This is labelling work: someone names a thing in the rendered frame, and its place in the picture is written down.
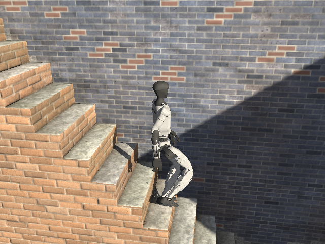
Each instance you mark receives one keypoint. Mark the stairs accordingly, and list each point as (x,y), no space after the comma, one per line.
(64,179)

